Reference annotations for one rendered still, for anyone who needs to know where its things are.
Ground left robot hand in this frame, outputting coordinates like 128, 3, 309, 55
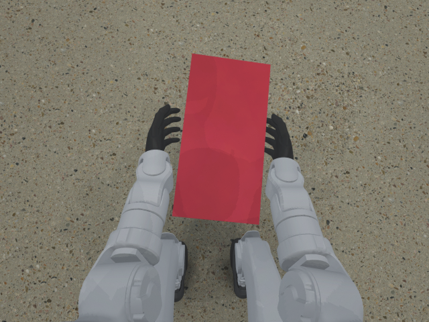
145, 104, 181, 152

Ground robot right forearm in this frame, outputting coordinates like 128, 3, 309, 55
265, 158, 363, 302

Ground right robot shin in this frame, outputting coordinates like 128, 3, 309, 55
237, 231, 270, 286

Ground carton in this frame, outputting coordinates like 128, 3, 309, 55
172, 54, 271, 225

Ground robot left upper arm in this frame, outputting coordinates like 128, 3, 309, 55
63, 262, 162, 322

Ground robot left forearm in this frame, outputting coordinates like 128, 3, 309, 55
78, 150, 174, 313

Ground right robot foot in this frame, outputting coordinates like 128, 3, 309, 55
230, 238, 247, 299

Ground right robot hand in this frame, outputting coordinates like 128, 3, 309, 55
264, 113, 294, 160

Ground robot right upper arm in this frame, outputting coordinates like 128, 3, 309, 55
278, 266, 363, 322

